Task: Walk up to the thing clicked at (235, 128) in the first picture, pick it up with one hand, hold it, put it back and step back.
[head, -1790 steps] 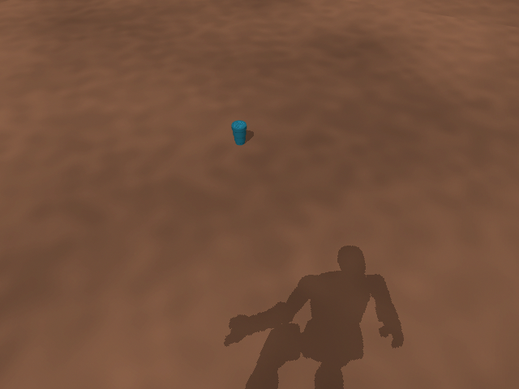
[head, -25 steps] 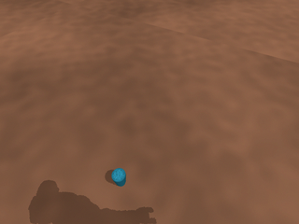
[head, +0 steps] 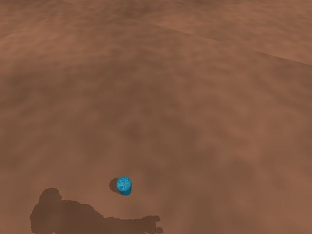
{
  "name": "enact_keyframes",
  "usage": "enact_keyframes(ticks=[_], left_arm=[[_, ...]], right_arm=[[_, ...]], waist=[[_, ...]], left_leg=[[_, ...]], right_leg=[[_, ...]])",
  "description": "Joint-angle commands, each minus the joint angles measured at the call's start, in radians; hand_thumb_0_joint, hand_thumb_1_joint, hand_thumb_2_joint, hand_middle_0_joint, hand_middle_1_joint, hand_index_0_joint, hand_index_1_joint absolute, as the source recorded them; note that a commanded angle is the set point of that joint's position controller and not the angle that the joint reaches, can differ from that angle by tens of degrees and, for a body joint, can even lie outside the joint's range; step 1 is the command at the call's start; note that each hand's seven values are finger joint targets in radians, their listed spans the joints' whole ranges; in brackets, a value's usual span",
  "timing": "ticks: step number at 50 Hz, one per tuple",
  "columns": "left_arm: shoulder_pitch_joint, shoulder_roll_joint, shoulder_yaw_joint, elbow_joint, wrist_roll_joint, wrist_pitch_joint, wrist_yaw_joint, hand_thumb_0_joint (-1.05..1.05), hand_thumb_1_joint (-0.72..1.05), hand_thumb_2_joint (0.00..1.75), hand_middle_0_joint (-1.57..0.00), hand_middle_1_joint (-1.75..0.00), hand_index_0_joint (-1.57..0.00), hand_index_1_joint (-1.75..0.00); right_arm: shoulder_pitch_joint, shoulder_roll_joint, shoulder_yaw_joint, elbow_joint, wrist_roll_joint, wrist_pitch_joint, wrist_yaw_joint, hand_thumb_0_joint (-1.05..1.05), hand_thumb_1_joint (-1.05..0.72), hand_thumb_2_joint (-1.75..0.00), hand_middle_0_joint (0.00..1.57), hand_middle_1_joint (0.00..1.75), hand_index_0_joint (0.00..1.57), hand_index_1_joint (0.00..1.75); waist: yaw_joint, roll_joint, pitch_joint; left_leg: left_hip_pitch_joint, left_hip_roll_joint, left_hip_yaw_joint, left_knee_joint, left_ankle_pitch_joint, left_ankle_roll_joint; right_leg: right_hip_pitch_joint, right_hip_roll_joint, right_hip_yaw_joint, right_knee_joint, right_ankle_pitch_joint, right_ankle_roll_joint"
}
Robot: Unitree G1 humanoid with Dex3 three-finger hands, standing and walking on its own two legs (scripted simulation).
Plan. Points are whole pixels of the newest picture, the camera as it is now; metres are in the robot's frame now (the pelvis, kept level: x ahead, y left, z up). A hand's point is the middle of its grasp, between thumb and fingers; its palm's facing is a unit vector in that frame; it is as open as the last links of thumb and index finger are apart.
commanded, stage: stand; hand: left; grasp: from above
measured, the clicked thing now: (125, 187) +0.48 +0.21 -0.72
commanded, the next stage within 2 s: rise first in 0.32 s
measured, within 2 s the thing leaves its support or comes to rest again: neither
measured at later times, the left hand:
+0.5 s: hand out of the picture +0.09 +0.25 -0.15, palm faces +0.02 -0.94 -0.34, open 7.6 cm
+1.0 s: hand out of the picture +0.14 +0.26 -0.20, palm faces -0.08 -0.91 -0.41, open 13.4 cm
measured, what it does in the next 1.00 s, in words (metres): lowers itself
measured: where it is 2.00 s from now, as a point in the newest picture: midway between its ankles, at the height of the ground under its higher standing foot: outside the picture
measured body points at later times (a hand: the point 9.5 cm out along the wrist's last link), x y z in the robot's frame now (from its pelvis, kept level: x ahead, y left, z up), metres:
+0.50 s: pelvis -0.01 +0.00 +0.00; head +0.01 +0.00 +0.45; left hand +0.09 +0.30 -0.13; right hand +0.07 -0.30 -0.13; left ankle +0.00 +0.14 -0.75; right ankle -0.02 -0.12 -0.75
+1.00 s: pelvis -0.01 +0.02 -0.05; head +0.06 +0.02 +0.39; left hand +0.15 +0.30 -0.17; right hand +0.12 -0.25 -0.16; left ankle +0.00 +0.14 -0.75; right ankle -0.02 -0.12 -0.75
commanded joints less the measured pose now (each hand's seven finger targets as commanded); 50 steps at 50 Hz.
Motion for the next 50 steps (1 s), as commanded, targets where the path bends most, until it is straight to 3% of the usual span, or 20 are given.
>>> enact_keyframes(ticks=[1,20,21,22,23,24,25,27,29,30,32,34,37,39,45,50], left_arm=[[-0.027,0.22,0.045,-0.055,0.004,-0.018,0.015,0.0,0.9,0.9,-0.2,-0.3,-0.2,-0.3],[-0.025,0.222,0.045,-0.057,0.007,-0.02,0.016,0.0,0.9,0.9,-0.2,-0.3,-0.2,-0.3],[-0.021,0.22,0.044,-0.057,0.007,-0.021,0.016,0.0,0.82,0.82,-0.12,-0.35,-0.12,-0.34],[-0.372,0.026,0.033,-0.408,-0.044,-0.111,0.027,0.0,0.74,0.9,-0.17,-0.43,-0.16,-0.42],[-0.447,0.098,0.059,-0.354,-0.041,-0.106,0.032,0.0,0.66,0.95,-0.21,-0.51,-0.18,-0.5],[-0.287,0.182,0.124,-0.174,-0.023,-0.067,0.039,0.0,0.58,0.95,-0.2,-0.59,-0.17,-0.58],[-0.215,0.197,0.145,-0.121,-0.011,-0.053,0.028,0.0,0.52,0.93,-0.19,-0.67,-0.18,-0.66],[-0.308,0.246,0.166,-0.156,0.029,-0.062,0.015,0.0,0.36,0.92,-0.14,-0.83,-0.15,-0.82],[-0.192,0.22,0.177,-0.077,0.079,-0.04,-0.006,0.0,0.21,0.9,-0.1,-0.98,-0.14,-0.94],[-0.154,0.227,0.201,-0.069,0.113,-0.028,-0.012,0.0,0.13,0.91,-0.08,-1.02,-0.12,-0.97],[-0.074,0.218,0.233,-0.16,0.127,-0.004,0.0,0.0,-0.02,0.92,-0.05,-1.08,-0.1,-1.03],[-0.065,0.142,0.188,-0.21,0.125,0.05,0.017,0.0,-0.16,0.92,-0.04,-1.11,-0.09,-1.06],[-0.132,0.145,0.177,-0.252,0.139,0.13,0.038,0.0,-0.35,0.94,-0.07,-1.08,-0.1,-1.05],[-0.109,0.124,0.169,-0.308,0.134,0.162,0.041,0.0,-0.47,0.93,-0.08,-1.1,-0.1,-1.08],[-0.106,0.153,0.199,-0.511,0.162,0.168,0.045,0.0,-0.49,0.92,-0.09,-1.09,-0.11,-1.07],[0.016,0.135,0.198,-0.607,0.198,0.173,0.046,0.0,-0.53,0.96,-0.07,-1.08,-0.08,-1.08]], right_arm=[[-0.027,-0.217,-0.038,-0.058,0.002,-0.021,-0.019,0.0,-0.9,-0.9,0.2,0.3,0.2,0.3],[-0.035,-0.212,-0.041,-0.063,0.003,-0.017,-0.016,0.0,-0.9,-0.9,0.2,0.3,0.2,0.3],[-0.031,-0.21,-0.039,-0.063,0.002,-0.017,-0.016,0.0,-0.94,-0.93,0.2,0.3,0.2,0.3],[-0.034,-0.039,-0.001,-0.334,0.07,-0.071,-0.035,0.0,-1.02,-0.93,0.2,0.3,0.2,0.3],[0.013,-0.069,-0.006,-0.277,0.07,-0.069,-0.046,0.0,-0.98,-0.92,0.2,0.3,0.2,0.3],[0.05,-0.1,-0.02,-0.257,0.068,-0.06,-0.053,0.0,-0.96,-0.92,0.2,0.3,0.2,0.3],[0.051,-0.104,-0.036,-0.289,0.067,-0.051,-0.051,0.0,-0.97,-0.92,0.2,0.3,0.2,0.3],[0.079,-0.101,-0.061,-0.319,0.055,-0.06,-0.061,0.0,-0.96,-0.91,0.2,0.3,0.2,0.3],[0.104,-0.098,-0.079,-0.355,0.042,-0.067,-0.056,0.0,-0.97,-0.91,0.2,0.3,0.2,0.3],[0.113,-0.093,-0.091,-0.376,0.032,-0.068,-0.049,0.0,-0.98,-0.92,0.2,0.3,0.2,0.3],[0.123,-0.081,-0.102,-0.427,0.029,-0.072,-0.041,0.0,-0.97,-0.91,0.2,0.3,0.2,0.3],[0.106,-0.066,-0.094,-0.476,0.035,-0.071,-0.038,0.0,-0.95,-0.91,0.2,0.3,0.2,0.3],[0.058,-0.066,-0.09,-0.531,0.041,-0.08,-0.033,0.0,-0.95,-0.91,0.2,0.3,0.2,0.3],[0.069,-0.059,-0.091,-0.557,0.041,-0.088,-0.03,0.0,-0.94,-0.91,0.2,0.3,0.2,0.3],[0.11,-0.045,-0.099,-0.589,0.031,-0.13,-0.038,0.0,-0.91,-0.9,0.2,0.3,0.2,0.3],[0.112,-0.036,-0.1,-0.618,0.025,-0.158,-0.049,0.0,-0.9,-0.9,0.2,0.3,0.2,0.3]], waist=[[0.002,-0.005,-0.087],[0.002,-0.012,-0.082],[0.002,-0.017,-0.078],[-0.125,0.059,-0.028],[-0.085,0.009,-0.054],[-0.07,-0.034,-0.045],[-0.037,-0.047,-0.044],[-0.032,-0.039,-0.153],[-0.025,-0.041,-0.223],[-0.002,-0.022,-0.259],[0.043,0.06,-0.338],[0.023,0.062,-0.304],[0.002,0.031,-0.221],[-0.002,-0.01,-0.231],[-0.016,0.009,-0.325],[-0.019,0.064,-0.35]], left_leg=[[0.018,0.101,-0.055,-0.025,0.204,0.047],[0.018,0.098,-0.056,-0.03,0.176,0.048],[0.013,0.097,-0.055,-0.03,0.175,0.048],[-0.098,-0.044,0.089,0.039,-0.003,0.043],[-0.095,-0.045,0.084,0.05,-0.019,0.048],[-0.127,-0.048,0.082,0.066,-0.039,0.051],[-0.155,-0.038,0.081,0.093,-0.032,0.048],[-0.166,-0.035,0.073,0.141,0.0,0.05],[-0.219,-0.039,0.063,0.206,0.044,0.047],[-0.249,-0.045,0.066,0.24,0.058,0.044],[-0.229,-0.05,0.071,0.246,0.091,0.032],[-0.241,-0.048,0.067,0.233,0.061,0.028],[-0.319,-0.036,0.056,0.265,-0.021,0.026],[-0.348,-0.029,0.055,0.29,-0.064,0.031],[-0.404,-0.026,0.055,0.433,-0.008,0.037],[-0.441,-0.012,0.04,0.494,-0.014,0.03]], right_leg=[[0.009,-0.116,0.079,-0.052,0.193,-0.033],[0.001,-0.11,0.077,-0.07,0.167,-0.029],[0.0,-0.11,0.076,-0.068,0.173,-0.029],[-0.248,0.0,0.015,0.003,0.102,-0.012],[-0.196,-0.002,0.002,0.004,0.066,-0.005],[-0.21,0.011,-0.012,0.009,0.02,-0.01],[-0.214,0.017,-0.023,0.038,0.005,-0.015],[-0.225,0.017,-0.016,0.095,0.048,-0.017],[-0.245,0.019,-0.018,0.174,0.098,-0.02],[-0.245,0.017,-0.015,0.203,0.101,-0.022],[-0.227,0.023,-0.014,0.227,0.107,-0.03],[-0.256,0.026,-0.016,0.21,0.071,-0.029],[-0.344,0.033,-0.029,0.236,-0.022,-0.027],[-0.373,0.037,-0.034,0.263,-0.067,-0.025],[-0.463,0.03,-0.014,0.394,-0.001,-0.014],[-0.54,0.031,-0.016,0.477,-0.02,-0.022]])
